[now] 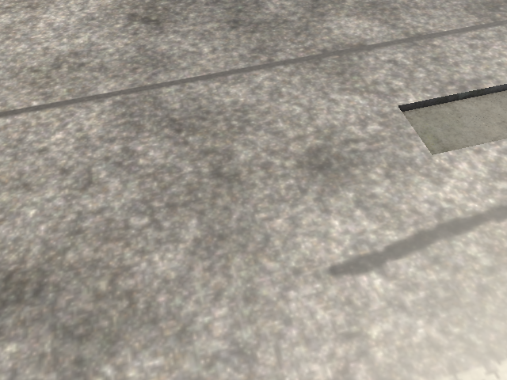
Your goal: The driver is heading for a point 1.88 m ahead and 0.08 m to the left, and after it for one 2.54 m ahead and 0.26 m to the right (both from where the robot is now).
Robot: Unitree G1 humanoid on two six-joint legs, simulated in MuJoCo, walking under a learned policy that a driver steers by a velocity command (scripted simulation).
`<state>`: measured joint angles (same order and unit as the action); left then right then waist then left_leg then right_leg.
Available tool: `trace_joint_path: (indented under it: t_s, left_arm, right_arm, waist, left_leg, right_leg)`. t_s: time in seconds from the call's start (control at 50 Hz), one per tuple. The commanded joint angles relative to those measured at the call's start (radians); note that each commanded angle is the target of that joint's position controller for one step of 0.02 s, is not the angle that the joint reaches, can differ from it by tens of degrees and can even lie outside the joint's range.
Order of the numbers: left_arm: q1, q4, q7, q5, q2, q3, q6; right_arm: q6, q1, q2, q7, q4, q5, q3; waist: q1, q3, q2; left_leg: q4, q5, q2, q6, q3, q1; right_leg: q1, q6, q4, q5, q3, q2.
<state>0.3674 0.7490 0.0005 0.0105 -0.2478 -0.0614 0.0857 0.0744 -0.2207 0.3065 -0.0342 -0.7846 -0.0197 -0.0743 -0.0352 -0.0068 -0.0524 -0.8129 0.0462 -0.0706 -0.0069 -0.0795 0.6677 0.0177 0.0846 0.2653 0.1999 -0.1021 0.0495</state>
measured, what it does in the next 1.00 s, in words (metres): goes down: left foot, then right foot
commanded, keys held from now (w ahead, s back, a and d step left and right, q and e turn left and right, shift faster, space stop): q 0.16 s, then no key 0.84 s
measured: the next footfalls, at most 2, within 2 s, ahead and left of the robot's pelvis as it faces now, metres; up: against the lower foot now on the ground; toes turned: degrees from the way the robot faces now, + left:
left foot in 0.18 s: +0.27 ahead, +0.10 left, -0.03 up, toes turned +6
right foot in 0.60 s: +0.29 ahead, -0.15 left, -0.03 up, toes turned +11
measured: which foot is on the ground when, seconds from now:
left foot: up 0.00-0.16, down 0.18-1.00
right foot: down 0.00-0.20, up 0.22-0.58, down 0.60-1.00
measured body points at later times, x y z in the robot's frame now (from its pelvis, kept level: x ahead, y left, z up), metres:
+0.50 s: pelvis +0.18 +0.01 -0.04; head +0.22 +0.03 +0.41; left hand +0.26 +0.30 -0.15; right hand +0.38 -0.21 -0.14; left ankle +0.23 +0.09 -0.77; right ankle +0.26 -0.16 -0.73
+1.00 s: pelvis +0.26 -0.03 -0.04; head +0.26 -0.02 +0.41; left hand +0.31 +0.24 -0.16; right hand +0.41 -0.25 -0.17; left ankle +0.23 +0.10 -0.77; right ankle +0.26 -0.15 -0.77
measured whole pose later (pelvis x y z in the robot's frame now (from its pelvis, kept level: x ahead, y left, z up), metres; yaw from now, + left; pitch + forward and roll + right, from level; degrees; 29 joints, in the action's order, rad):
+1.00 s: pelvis +0.26 -0.03 -0.04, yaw +11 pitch -1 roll +0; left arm 0.24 0.79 0.03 0.01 -0.21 -0.04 0.03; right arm -0.01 -0.19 0.22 0.01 -0.85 0.00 -0.04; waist 0.00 -0.02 0.00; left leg -0.57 -0.26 0.03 0.00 -0.08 0.26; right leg 0.23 0.00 0.59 0.28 0.01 0.00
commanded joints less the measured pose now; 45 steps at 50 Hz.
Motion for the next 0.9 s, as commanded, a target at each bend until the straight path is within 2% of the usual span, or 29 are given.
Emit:
trace_joint_path:
  t_s: [0.02,0.06,0.1,0.12,0.14,0.16,0.18,0.2,0.22,0.24,0.26,0.28,0.3,0.32,0.34,0.36,0.38,0.42,0.46,0.52,0.56,0.58,0.6,0.62,0.64,0.66,0.7,0.78,0.9]
  left_arm:
    - [-0.061,-0.047,0.025,-0.004,-0.147,-0.036,0.022]
    - [-0.033,-0.021,0.039,-0.013,-0.164,-0.04,0.014]
    - [-0.026,-0.012,0.049,-0.021,-0.178,-0.046,-0.004]
    - [-0.036,-0.015,0.054,-0.025,-0.199,-0.053,-0.012]
    - [-0.038,-0.022,0.059,-0.026,-0.201,-0.055,-0.023]
    - [-0.047,-0.028,0.062,-0.023,-0.209,-0.058,-0.031]
    - [-0.058,-0.039,0.059,-0.022,-0.197,-0.052,-0.036]
    - [-0.045,-0.06,0.051,-0.008,-0.158,-0.035,-0.028]
    - [0.126,-0.056,0.025,0.024,-0.039,0.002,-0.02]
    - [0.159,-0.047,0.0,-0.01,-0.148,0.005,-0.007]
    - [-0.076,-0.078,0.011,-0.025,-0.183,-0.014,-0.024]
    - [-0.054,-0.097,0.018,-0.037,-0.189,-0.01,-0.045]
    - [-0.044,-0.078,0.031,-0.021,-0.189,-0.014,-0.072]
    - [-0.007,-0.07,0.034,-0.022,-0.184,-0.016,-0.092]
    - [-0.005,-0.056,0.04,-0.019,-0.177,-0.018,-0.102]
    - [-0.014,-0.055,0.047,-0.011,-0.157,-0.014,-0.101]
    - [-0.017,-0.05,0.053,-0.003,-0.134,-0.008,-0.096]
    - [-0.022,-0.046,0.058,0.001,-0.1,0.003,-0.087]
    - [-0.056,-0.047,0.057,-0.006,-0.096,0.003,-0.083]
    - [-0.112,-0.056,0.052,-0.012,-0.099,0.0,-0.086]
    - [-0.099,-0.047,0.044,-0.005,-0.082,0.002,-0.078]
    - [-0.098,-0.047,0.04,0.008,-0.085,0.002,-0.073]
    - [-0.089,-0.056,0.039,0.02,-0.132,-0.006,-0.067]
    - [-0.138,-0.056,0.04,0.018,-0.206,-0.023,-0.069]
    - [-0.143,-0.046,0.031,0.018,-0.146,-0.017,-0.066]
    - [-0.153,-0.048,0.025,0.02,-0.104,-0.006,-0.062]
    - [-0.156,-0.047,0.023,0.015,-0.101,-0.005,-0.051]
    - [-0.103,-0.031,0.032,0.001,-0.095,-0.006,-0.041]
    - [-0.105,-0.022,0.031,-0.004,-0.08,-0.006,-0.046]
  right_arm:
    - [0.024,0.124,0.0,-0.017,0.093,0.014,0.014]
    - [0.029,0.162,0.001,-0.039,0.12,0.011,0.017]
    - [0.028,0.17,0.03,-0.06,0.138,0.013,0.009]
    - [0.027,0.151,0.04,-0.066,0.148,0.015,0.004]
    - [0.024,0.11,0.064,-0.069,0.138,0.022,-0.006]
    - [0.023,0.021,0.086,-0.066,0.126,0.022,-0.019]
    - [0.024,-0.09,0.119,-0.053,0.099,0.023,-0.036]
    - [0.024,-0.171,0.172,-0.03,0.095,0.032,-0.047]
    - [0.017,-0.121,0.218,-0.009,0.125,0.05,-0.038]
    - [0.007,-0.144,0.177,-0.009,0.14,0.043,-0.021]
    - [-0.019,-0.067,0.124,-0.005,0.15,0.034,-0.014]
    - [-0.024,0.014,0.103,-0.002,0.157,0.026,-0.004]
    - [-0.028,0.067,0.062,0.0,0.168,0.017,0.012]
    - [-0.038,0.108,0.079,0.001,0.165,0.022,0.006]
    - [-0.047,0.13,0.11,0.002,0.165,0.034,-0.009]
    - [-0.043,0.132,0.102,0.003,0.161,0.04,-0.005]
    - [-0.036,0.117,0.095,0.007,0.15,0.046,-0.002]
    - [-0.036,0.12,0.088,0.02,0.134,0.043,-0.002]
    - [-0.049,0.126,0.077,0.03,0.126,0.044,0.002]
    - [-0.067,0.123,0.058,0.029,0.11,0.045,0.01]
    - [-0.071,0.132,0.029,0.025,0.101,0.04,0.023]
    - [-0.067,0.095,0.002,0.023,0.085,0.039,0.033]
    - [-0.06,0.053,-0.013,0.02,0.072,0.046,0.039]
    - [-0.054,-0.014,-0.014,0.016,0.068,0.043,0.033]
    - [-0.056,0.02,-0.003,0.018,0.065,0.044,0.032]
    - [-0.062,0.057,0.016,0.02,0.07,0.041,0.025]
    - [-0.074,0.069,0.023,0.029,0.064,0.04,0.02]
    - [-0.063,0.06,0.007,0.03,0.049,0.034,0.018]
    - [-0.064,0.04,0.0,0.04,0.012,0.025,0.013]
  waist:
    - [-0.012,-0.067,0.105]
    - [-0.02,-0.065,0.099]
    - [-0.015,-0.056,0.1]
    - [0.004,-0.037,0.124]
    - [0.02,-0.007,0.111]
    - [0.066,0.041,0.13]
    - [0.122,0.1,0.097]
    - [0.155,0.192,-0.016]
    - [0.035,0.325,-0.268]
    - [0.104,0.572,-0.093]
    - [0.141,0.4,0.069]
    - [0.067,0.278,0.044]
    - [0.039,0.197,0.056]
    - [-0.002,0.155,-0.001]
    - [-0.008,0.122,-0.002]
    - [-0.004,0.104,-0.008]
    - [0.0,0.125,0.003]
    - [0.005,0.175,-0.006]
    - [0.02,0.183,-0.027]
    - [0.041,0.124,-0.063]
    - [0.016,0.088,-0.059]
    - [0.013,0.076,-0.038]
    - [0.027,0.073,0.021]
    - [0.108,0.043,0.171]
    - [0.084,0.043,0.208]
    - [0.068,0.012,0.193]
    - [0.052,-0.017,0.168]
    - [0.031,0.022,0.094]
    - [0.029,0.046,0.051]
  left_leg:
    - [0.2,0.225,0.034,0.0,0.067,-0.09]
    - [0.28,0.274,0.045,-0.008,0.069,-0.113]
    - [0.329,0.212,0.067,-0.023,0.083,-0.1]
    - [0.333,0.155,0.071,-0.038,0.084,-0.132]
    - [0.333,0.094,0.111,-0.044,0.121,-0.152]
    - [0.319,0.048,0.124,-0.06,0.121,-0.26]
    - [0.369,0.098,0.144,-0.086,0.118,-0.406]
    - [0.355,0.513,0.02,-0.154,-0.013,-0.662]
    - [0.158,1.102,-0.259,-0.361,-0.347,-1.044]
    - [0.249,0.892,-0.373,-0.478,-0.548,-1.139]
    - [0.364,0.584,-0.245,-0.352,-0.397,-0.949]
    - [0.384,0.494,-0.251,-0.36,-0.364,-0.759]
    - [0.404,0.455,-0.228,-0.351,-0.32,-0.604]
    - [0.452,0.263,-0.194,-0.335,-0.284,-0.45]
    - [0.501,0.122,-0.125,-0.3,-0.246,-0.334]
    - [0.501,0.225,-0.11,-0.296,-0.209,-0.294]
    - [0.489,0.333,-0.107,-0.293,-0.177,-0.297]
    - [0.473,0.351,-0.091,-0.271,-0.126,-0.332]
    - [0.487,0.195,-0.074,-0.249,-0.108,-0.335]
    - [0.509,-0.14,-0.065,-0.229,-0.141,-0.314]
    - [0.481,-0.273,-0.05,-0.191,-0.155,-0.289]
    - [0.46,-0.31,-0.026,-0.146,-0.155,-0.28]
    - [0.403,-0.354,0.012,-0.09,-0.132,-0.259]
    - [0.377,-0.402,0.095,-0.044,-0.037,-0.262]
    - [0.347,-0.35,0.096,-0.014,-0.003,-0.381]
    - [0.337,-0.319,0.093,-0.008,-0.01,-0.403]
    - [0.336,-0.285,0.081,-0.023,-0.029,-0.379]
    - [0.329,-0.152,0.069,-0.034,-0.041,-0.376]
    - [0.305,-0.043,0.062,-0.025,-0.042,-0.427]
  right_leg:
    - [0.125,0.037,-0.074,-0.531,0.002,-0.211]
    - [0.091,0.027,-0.033,-0.515,-0.01,-0.226]
    - [0.007,0.014,0.037,-0.566,-0.016,-0.24]
    - [-0.004,0.013,0.104,-0.619,-0.003,-0.262]
    - [-0.054,0.004,0.177,-0.756,-0.014,-0.254]
    - [-0.027,-0.002,0.316,-0.798,-0.007,-0.259]
    - [0.017,-0.021,0.509,-0.773,-0.026,-0.22]
    - [0.212,-0.073,0.836,-0.403,-0.049,-0.139]
    - [0.609,-0.147,1.273,0.59,0.026,0.014]
    - [0.67,-0.147,1.336,0.555,0.249,-0.001]
    - [0.654,-0.117,1.225,0.448,0.202,-0.059]
    - [0.64,-0.13,1.166,0.371,0.208,-0.089]
    - [0.603,-0.151,1.101,0.344,0.208,-0.124]
    - [0.52,-0.164,1.012,0.305,0.212,-0.142]
    - [0.447,-0.164,0.948,0.277,0.171,-0.129]
    - [0.433,-0.17,0.888,0.26,0.155,-0.12]
    - [0.411,-0.174,0.836,0.235,0.156,-0.12]
    - [0.374,-0.177,0.714,0.135,0.164,-0.129]
    - [0.335,-0.179,0.619,0.057,0.161,-0.127]
    - [0.296,-0.173,0.479,0.043,0.155,-0.116]
    - [0.207,-0.149,0.297,-0.029,0.132,-0.096]
    - [0.157,-0.132,0.208,-0.093,0.146,-0.104]
    - [0.11,-0.105,0.178,-0.21,0.228,-0.187]
    - [0.183,-0.049,0.182,-0.15,0.274,-0.23]
    - [0.308,-0.032,0.137,0.064,0.271,-0.21]
    - [0.346,-0.05,0.123,0.164,0.247,-0.175]
    - [0.329,-0.081,0.149,0.123,0.209,-0.141]
    - [0.241,-0.077,0.218,-0.067,0.185,-0.125]
    - [0.209,-0.066,0.245,-0.171,0.168,-0.108]
Velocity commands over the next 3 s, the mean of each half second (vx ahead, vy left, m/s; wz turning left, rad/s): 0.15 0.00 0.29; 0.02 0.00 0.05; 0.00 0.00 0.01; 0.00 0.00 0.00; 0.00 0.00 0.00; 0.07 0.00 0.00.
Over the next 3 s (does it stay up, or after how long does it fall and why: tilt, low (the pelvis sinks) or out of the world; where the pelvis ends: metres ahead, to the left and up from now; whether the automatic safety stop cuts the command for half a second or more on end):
stays up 0.29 -0.02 -0.04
